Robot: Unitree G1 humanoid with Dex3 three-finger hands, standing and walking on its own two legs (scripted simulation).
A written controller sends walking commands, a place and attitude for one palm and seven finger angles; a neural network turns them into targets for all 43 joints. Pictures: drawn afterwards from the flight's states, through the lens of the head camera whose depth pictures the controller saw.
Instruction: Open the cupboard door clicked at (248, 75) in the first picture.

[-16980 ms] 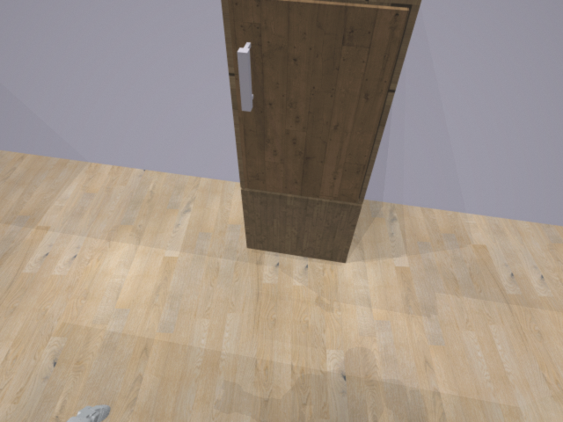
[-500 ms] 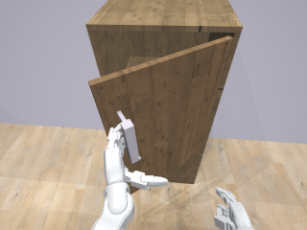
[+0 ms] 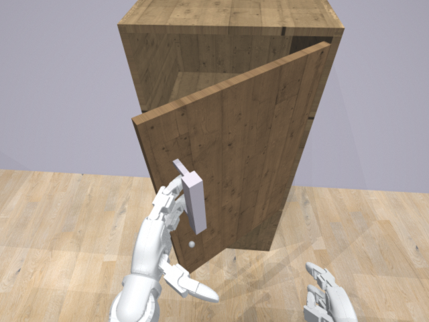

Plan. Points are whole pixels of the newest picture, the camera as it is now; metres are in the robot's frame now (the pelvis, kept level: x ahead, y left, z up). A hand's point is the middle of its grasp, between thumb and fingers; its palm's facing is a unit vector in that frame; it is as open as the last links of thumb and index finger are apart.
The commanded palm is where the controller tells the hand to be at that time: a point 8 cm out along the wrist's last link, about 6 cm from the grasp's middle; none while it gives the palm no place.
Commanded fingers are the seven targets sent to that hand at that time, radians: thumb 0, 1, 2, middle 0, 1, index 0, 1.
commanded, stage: slide the hand sideways off the handle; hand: left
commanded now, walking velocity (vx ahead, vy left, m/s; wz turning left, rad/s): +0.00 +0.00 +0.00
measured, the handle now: (189, 197) +0.31 +0.07 +0.09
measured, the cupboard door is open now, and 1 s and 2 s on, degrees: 40 40 40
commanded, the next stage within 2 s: draw the hand back to the body in 0.76 s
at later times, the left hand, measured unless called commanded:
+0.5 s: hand (154, 262) +0.20 +0.11 +0.09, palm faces -0.03 -1.00 -0.02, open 16.2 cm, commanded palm +0.16 +0.16 +0.09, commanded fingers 0.00 -0.50 0.30 -0.15 -0.30 -0.15 -0.30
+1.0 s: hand (129, 278) +0.17 +0.14 +0.09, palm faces -0.05 -1.00 -0.05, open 16.3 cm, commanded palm +0.14 +0.20 +0.11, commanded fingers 0.00 -0.50 0.30 -0.15 -0.30 -0.15 -0.30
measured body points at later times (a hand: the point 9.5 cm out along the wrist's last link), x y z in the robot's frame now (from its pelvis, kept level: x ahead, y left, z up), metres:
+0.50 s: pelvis +0.01 +0.00 -0.01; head +0.03 -0.02 +0.44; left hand +0.19 +0.16 +0.09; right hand +0.20 -0.22 -0.07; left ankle +0.00 +0.10 -0.70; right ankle +0.03 -0.10 -0.70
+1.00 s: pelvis +0.01 +0.00 -0.02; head +0.02 -0.01 +0.43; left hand +0.17 +0.19 +0.10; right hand +0.20 -0.21 -0.07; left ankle +0.00 +0.10 -0.70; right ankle +0.03 -0.10 -0.70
